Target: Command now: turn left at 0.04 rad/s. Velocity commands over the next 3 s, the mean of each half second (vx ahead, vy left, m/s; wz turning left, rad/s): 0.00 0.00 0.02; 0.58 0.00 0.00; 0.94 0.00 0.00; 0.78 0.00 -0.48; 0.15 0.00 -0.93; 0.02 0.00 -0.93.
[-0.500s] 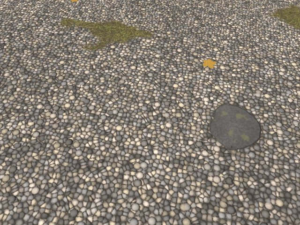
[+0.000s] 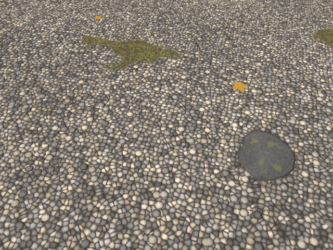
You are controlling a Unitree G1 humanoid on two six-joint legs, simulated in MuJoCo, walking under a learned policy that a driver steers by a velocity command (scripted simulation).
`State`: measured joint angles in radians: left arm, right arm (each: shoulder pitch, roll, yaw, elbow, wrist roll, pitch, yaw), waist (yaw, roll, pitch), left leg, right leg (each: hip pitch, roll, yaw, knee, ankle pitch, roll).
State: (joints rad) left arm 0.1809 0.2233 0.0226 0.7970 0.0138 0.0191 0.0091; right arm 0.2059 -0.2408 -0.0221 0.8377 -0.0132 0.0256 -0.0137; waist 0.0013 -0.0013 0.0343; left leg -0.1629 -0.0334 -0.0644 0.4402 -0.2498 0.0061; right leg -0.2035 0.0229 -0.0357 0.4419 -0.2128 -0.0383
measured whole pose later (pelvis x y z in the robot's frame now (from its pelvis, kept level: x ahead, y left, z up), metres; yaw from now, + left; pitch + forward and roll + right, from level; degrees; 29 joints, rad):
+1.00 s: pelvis +0.13 +0.00 +0.00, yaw +1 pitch +3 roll +0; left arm -0.02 0.26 0.07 0.84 0.04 -0.03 -0.07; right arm 0.50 -0.21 -0.05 1.06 -0.02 -0.11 -0.01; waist -0.09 -0.01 -0.03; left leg 0.10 -0.01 -0.04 0.12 -0.29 0.03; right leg -0.67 -0.07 -0.04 0.81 -0.11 -0.02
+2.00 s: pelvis +0.99 -0.09 -0.02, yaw -15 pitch -1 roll +2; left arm 0.09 0.26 0.04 0.78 0.04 -0.04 -0.05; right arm 0.37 -0.21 -0.04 0.96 0.02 -0.11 -0.02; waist -0.02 -0.04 0.11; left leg 0.08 0.01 0.31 0.52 -0.46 0.00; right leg -0.60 0.02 -0.16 0.62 0.10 -0.13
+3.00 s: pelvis +1.25 -0.07 +0.00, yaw -71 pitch +0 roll -1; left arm 0.20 0.35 0.08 0.69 0.00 0.09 -0.05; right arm 0.20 -0.28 -0.02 0.66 -0.03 0.02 -0.02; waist 0.00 -0.04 0.09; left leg -0.21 0.04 0.14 0.44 -0.23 0.04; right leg -0.45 0.01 0.05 1.03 -0.42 0.07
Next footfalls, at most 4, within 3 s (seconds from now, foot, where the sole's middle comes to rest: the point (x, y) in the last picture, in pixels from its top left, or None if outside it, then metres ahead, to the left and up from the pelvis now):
1.14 right None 0.41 -0.15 -0.78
1.60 left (170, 174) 0.87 0.02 -0.78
2.02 right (205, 120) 1.22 -0.17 -0.78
2.64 left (187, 102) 1.36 -0.08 -0.78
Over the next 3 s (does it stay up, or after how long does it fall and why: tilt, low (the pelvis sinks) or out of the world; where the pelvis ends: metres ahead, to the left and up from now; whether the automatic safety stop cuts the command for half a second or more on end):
stays up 1.25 -0.07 0.00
